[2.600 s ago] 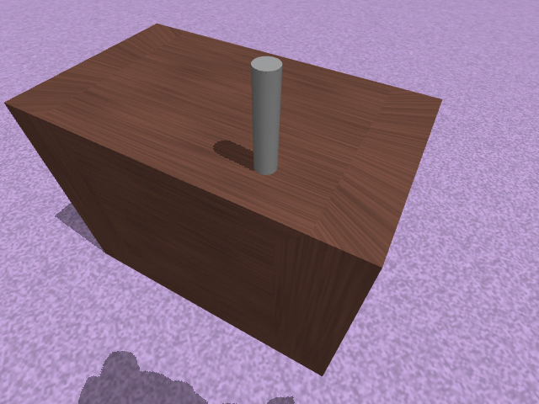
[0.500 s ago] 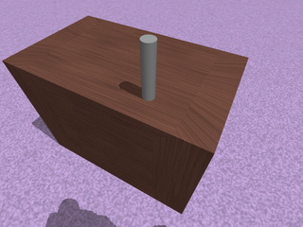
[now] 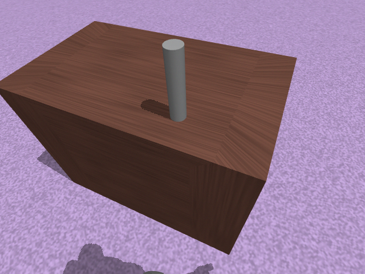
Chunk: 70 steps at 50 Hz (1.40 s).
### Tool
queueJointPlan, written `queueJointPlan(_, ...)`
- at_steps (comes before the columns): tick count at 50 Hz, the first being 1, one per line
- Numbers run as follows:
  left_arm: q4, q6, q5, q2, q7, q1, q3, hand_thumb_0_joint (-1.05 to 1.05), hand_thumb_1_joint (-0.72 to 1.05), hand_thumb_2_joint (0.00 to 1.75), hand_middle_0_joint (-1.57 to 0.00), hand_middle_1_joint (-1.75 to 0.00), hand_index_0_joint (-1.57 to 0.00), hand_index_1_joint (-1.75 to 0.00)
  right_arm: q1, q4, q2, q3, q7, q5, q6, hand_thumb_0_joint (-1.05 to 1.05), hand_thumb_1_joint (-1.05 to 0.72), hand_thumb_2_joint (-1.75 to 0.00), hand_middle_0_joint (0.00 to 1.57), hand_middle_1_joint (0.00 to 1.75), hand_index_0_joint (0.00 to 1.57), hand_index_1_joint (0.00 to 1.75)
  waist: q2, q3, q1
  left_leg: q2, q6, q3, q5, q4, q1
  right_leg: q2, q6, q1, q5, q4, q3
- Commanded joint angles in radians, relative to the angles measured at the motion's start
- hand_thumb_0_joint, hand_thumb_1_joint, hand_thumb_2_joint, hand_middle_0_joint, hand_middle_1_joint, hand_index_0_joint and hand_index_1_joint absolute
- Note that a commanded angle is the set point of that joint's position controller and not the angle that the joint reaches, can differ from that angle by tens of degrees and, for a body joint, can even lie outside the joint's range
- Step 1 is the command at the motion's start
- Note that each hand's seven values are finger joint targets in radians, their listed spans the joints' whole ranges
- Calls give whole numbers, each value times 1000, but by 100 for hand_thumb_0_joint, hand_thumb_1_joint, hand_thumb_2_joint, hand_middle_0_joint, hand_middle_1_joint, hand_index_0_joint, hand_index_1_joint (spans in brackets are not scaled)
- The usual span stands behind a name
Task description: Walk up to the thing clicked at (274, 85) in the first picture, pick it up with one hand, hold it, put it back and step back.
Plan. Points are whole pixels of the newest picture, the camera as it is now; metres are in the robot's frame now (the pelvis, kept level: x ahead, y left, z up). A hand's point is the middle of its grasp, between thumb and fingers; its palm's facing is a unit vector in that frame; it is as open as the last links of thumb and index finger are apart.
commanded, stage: walk up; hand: left
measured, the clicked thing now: (176, 85) +0.57 +0.07 +0.09
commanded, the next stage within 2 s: none
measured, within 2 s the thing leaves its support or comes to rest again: neither
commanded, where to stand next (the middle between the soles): +0.09 +0.02 m, yaw -20 degrees
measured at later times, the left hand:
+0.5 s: hand (60, 261) +0.17 +0.35 -0.16, palm faces -0.23 -0.89 -0.40, open 7.4 cm
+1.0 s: hand (103, 238) +0.23 +0.26 -0.17, palm faces -0.32 -0.88 -0.36, open 7.4 cm
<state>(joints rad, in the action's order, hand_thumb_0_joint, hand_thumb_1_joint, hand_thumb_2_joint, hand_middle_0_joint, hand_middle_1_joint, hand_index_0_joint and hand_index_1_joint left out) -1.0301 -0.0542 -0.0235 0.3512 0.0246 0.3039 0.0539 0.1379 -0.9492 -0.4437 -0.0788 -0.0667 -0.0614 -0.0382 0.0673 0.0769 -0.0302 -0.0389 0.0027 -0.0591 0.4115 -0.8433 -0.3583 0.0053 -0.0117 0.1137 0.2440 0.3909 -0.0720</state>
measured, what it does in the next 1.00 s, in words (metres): steps on the spot, turning right: left foot, then right foot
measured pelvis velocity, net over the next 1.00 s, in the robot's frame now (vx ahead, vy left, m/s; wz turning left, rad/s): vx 0.05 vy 0.04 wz -0.34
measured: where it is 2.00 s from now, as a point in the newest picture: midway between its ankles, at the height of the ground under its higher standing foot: outside the picture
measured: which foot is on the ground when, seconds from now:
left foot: up 0.00-0.12, down 0.14-0.60, up 0.62-0.88, down 0.90-1.00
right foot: down 0.00-0.16, up 0.18-0.56, down 0.58-1.00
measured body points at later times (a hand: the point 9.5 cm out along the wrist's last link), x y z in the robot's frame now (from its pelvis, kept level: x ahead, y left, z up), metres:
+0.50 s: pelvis +0.04 +0.07 -0.02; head +0.09 +0.07 +0.43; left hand +0.18 +0.39 -0.14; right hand +0.06 -0.26 -0.12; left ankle +0.11 +0.21 -0.74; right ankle +0.03 -0.06 -0.72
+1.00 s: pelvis +0.05 +0.04 -0.03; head +0.09 +0.05 +0.42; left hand +0.25 +0.30 -0.15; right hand +0.04 -0.27 -0.14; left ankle +0.12 +0.16 -0.74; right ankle +0.02 -0.06 -0.72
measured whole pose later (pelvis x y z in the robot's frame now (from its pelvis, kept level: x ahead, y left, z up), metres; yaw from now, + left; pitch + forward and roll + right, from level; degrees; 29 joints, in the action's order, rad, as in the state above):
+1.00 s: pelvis +0.05 +0.04 -0.03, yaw -19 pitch -3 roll +1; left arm -0.81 0.03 0.01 0.39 0.01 0.20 0.03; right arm 0.20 -0.86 -0.35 -0.02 0.00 -0.02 0.03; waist -0.05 0.13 0.00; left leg -0.03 -0.01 0.04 0.35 -0.73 -0.32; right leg 0.08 -0.03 0.36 0.53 0.90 -0.10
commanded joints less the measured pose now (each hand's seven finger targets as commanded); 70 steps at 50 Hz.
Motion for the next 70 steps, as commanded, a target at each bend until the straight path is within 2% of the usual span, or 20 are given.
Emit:
queueJointPlan(1, 127, -27, -9, 311, 17, -6, 77, 0, 90, 90, -20, -30, -20, -30, -34, 130, -124, -50, -2, 0, 13, 0, -90, -90, 20, 30, 20, 30, -211, 7, 4, -34, 19, 2, 39, 62, -93, -226, -181, 18, -108, -82, -219)
queueJointPlan(6, 236, 21, -3, 259, 3, -121, 50, 0, 90, 90, -20, -30, -20, -30, 170, 87, -158, -91, 31, 34, 32, 0, -90, -90, 20, 30, 20, 30, -193, -67, 130, 8, -6, 53, -316, 331, 386, -67, -62, 383, -84, 265, -60)
queueJointPlan(8, 240, 43, 4, 177, 17, 3, 23, 0, 90, 90, -20, -30, -20, -30, 183, 115, -292, -113, 52, 18, 50, 0, -90, -90, 20, 30, 20, 30, 174, -111, 99, -327, -85, -411, -51, 567, 299, 93, -19, 465, 333, 657, -34)
queueJointPlan(10, 194, 62, 17, 280, 16, 87, 43, 0, 90, 90, -20, -30, -20, -30, 29, 154, -335, -115, 53, 37, 49, 0, -90, -90, 20, 30, 20, 30, 149, -53, 51, -394, -224, -512, 322, 665, 40, 16, -30, 363, 311, 819, -86)
queueJointPlan(15, 144, 76, 20, 288, -26, 130, 76, 0, 90, 90, -20, -30, -20, -30, 29, 174, -243, -85, 65, 39, 68, 0, -90, -90, 20, 30, 20, 30, 127, -12, 15, -238, -174, -166, 31, 528, 84, -17, -7, 372, 177, 707, -56)
queueJointPlan(22, 246, 89, -13, 268, -59, -4, 87, 0, 90, 90, -20, -30, -20, -30, 124, 197, -273, -94, 84, 41, 77, 0, -90, -90, 20, 30, 20, 30, 95, -25, 51, -354, -251, -142, -270, 436, 145, -40, 8, 348, 246, 512, 13)
queueJointPlan(28, 221, 65, -13, 255, -54, 104, 108, 0, 90, 90, -20, -30, -20, -30, 65, 233, -214, -63, 84, 48, 52, 0, -90, -90, 20, 30, 20, 30, 46, -121, -27, -230, -132, 48, -348, 96, -8, 9, -36, 20, 54, 146, 72)
queueJointPlan(30, 286, 44, -22, 378, -42, 31, 123, 0, 90, 90, -20, -30, -20, -30, 78, 254, -105, -21, 92, 64, 40, 0, -90, -90, 20, 30, 20, 30, -314, -56, -4, 26, -17, 147, 200, -242, -297, -280, -173, -8, -188, -6, -486)
queueJointPlan(31, 299, 46, -18, 406, -40, 18, 121, 0, 90, 90, -20, -30, -20, -30, 34, 251, -165, -38, 110, 57, 41, 0, -90, -90, 20, 30, 20, 30, -266, -86, -34, -13, -11, 60, 271, -306, -243, -365, -308, 56, -291, 14, -549)
queueJointPlan(35, 320, 48, -5, 303, -16, -61, 90, 0, 90, 90, -20, -30, -20, -30, 131, 167, -158, -31, 108, 72, 50, 0, -90, -90, 20, 30, 20, 30, -211, -94, 26, -24, -10, 57, 111, -300, -225, -190, -223, 6, -526, 157, -232)
queueJointPlan(42, 323, 33, 8, 293, -2, -6, 67, 0, 90, 90, -20, -30, -20, -30, 83, 181, -137, -13, 97, 52, 72, 0, -90, -90, 20, 30, 20, 30, -215, -118, -4, -3, -13, 62, 64, 49, -59, -196, -233, 34, -614, 225, -247)
queueJointPlan(45, 344, 43, 33, 265, -6, -98, 48, 0, 90, 90, -20, -30, -20, -30, 176, 139, -146, -29, 97, 42, 87, 0, -90, -90, 20, 30, 20, 30, -138, -134, 73, 2, -50, 47, -249, 351, 226, -135, -132, 229, -405, 335, -170)
queueJointPlan(47, 330, 51, 44, 187, -5, -76, 23, 0, 90, 90, -20, -30, -20, -30, 103, 171, -238, -41, 97, 31, 95, 0, -90, -90, 20, 30, 20, 30, 111, -109, 45, -328, -204, -391, -387, 472, 251, 87, -16, 394, 275, 525, -50)
queueJointPlan(49, 276, 53, 25, 279, 2, -55, 45, 0, 90, 90, -20, -30, -20, -30, 23, 180, -256, -49, 90, 42, 96, 0, -90, -90, 20, 30, 20, 30, 98, -57, 29, -418, -334, -422, -305, 459, 74, 3, -11, 285, 395, 649, -72)
queueJointPlan(56, 175, 16, 24, 202, -20, -5, 43, 0, 90, 90, -20, -30, -20, -30, -34, 165, -188, -11, 72, 40, 62, 0, -90, -90, 20, 30, 20, 30, 131, -95, -5, -141, -128, -13, -297, 275, 63, 43, -13, 60, 39, 108, 101)
queueJointPlan(58, 156, -5, 7, 253, 0, 3, 55, 0, 90, 90, -20, -30, -20, -30, -17, 169, -123, 5, 68, 56, 47, 0, -90, -90, 20, 30, 20, 30, 13, -135, -10, -103, -74, 29, -268, 126, 4, -31, -40, -28, -59, 55, -64)
queueJointPlan(59, 168, -19, -6, 307, 5, -27, 62, 0, 90, 90, -20, -30, -20, -30, -4, 175, -86, 16, 63, 63, 42, 0, -90, -90, 20, 30, 20, 30, -117, -119, 8, -24, -17, 61, -121, 39, -114, -202, -97, -43, -125, 8, -338)
queueJointPlan(61, 187, -16, 1, 364, 6, -148, 59, 0, 90, 90, -20, -30, -20, -30, 4, 134, -133, -8, 74, 52, 29, 0, -90, -90, 20, 30, 20, 30, -150, -70, 42, -41, -18, -2, 120, -24, 53, -338, -254, 233, -118, 19, -442)
queueJointPlan(67, 159, -12, 18, 253, 0, -175, 19, 0, 90, 90, -20, -30, -20, -30, 18, 68, -145, -7, 66, 55, 53, 0, -90, -90, 20, 30, 20, 30, -130, -114, 51, -98, -75, -59, -386, 319, 241, -104, -50, 235, -215, 171, -102)
queueJointPlan(70, 101, -13, 15, 251, -1, -166, 13, 0, 90, 90, -20, -30, -20, -30, -66, 49, -140, 4, 53, 66, 50, 0, -90, -90, 20, 30, 20, 30, -120, -100, 20, -81, -65, -40, -232, 321, 144, -101, -45, 136, -26, 59, -111)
